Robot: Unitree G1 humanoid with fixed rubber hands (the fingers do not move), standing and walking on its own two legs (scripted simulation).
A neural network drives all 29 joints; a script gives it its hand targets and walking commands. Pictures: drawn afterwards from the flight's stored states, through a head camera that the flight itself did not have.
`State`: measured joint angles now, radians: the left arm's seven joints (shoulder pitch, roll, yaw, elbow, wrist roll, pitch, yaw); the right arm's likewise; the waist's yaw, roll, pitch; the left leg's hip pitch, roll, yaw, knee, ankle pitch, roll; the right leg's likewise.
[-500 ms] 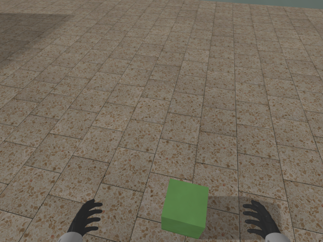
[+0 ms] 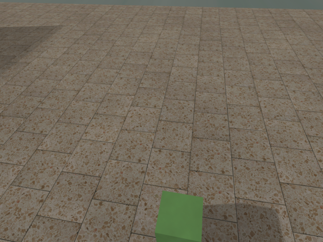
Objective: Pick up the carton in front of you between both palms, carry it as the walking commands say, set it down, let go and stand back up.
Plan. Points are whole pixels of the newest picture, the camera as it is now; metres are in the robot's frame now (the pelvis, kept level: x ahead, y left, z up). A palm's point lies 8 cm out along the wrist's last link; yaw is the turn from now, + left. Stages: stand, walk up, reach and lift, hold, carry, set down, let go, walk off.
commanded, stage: stand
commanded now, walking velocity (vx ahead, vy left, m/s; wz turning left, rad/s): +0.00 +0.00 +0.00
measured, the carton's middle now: (179, 221) +0.36 -0.05 -0.63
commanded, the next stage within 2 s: none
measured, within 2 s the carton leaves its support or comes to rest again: neither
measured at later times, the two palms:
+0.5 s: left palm out of the picture +0.04 +0.25 -0.12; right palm out of the picture +0.00 -0.26 -0.13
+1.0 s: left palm out of the picture -0.03 +0.24 -0.13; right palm out of the picture -0.08 -0.22 -0.14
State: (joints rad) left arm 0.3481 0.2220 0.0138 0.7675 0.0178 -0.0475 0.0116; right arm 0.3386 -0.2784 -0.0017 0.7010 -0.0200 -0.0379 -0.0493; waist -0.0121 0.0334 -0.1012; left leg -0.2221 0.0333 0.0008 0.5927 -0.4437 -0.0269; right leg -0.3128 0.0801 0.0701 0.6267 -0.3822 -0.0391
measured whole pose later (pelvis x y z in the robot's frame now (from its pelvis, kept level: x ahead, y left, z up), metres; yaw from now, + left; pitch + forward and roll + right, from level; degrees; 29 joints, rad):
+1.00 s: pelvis -0.03 +0.01 +0.01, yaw -3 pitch -1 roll +0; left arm 0.37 0.16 -0.01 1.03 0.01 0.01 0.04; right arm 0.39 -0.19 0.02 1.07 -0.02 0.01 -0.05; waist -0.01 0.02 0.00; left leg -0.11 0.02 0.06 0.50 -0.37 -0.01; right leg -0.23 0.07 0.13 0.56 -0.31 -0.02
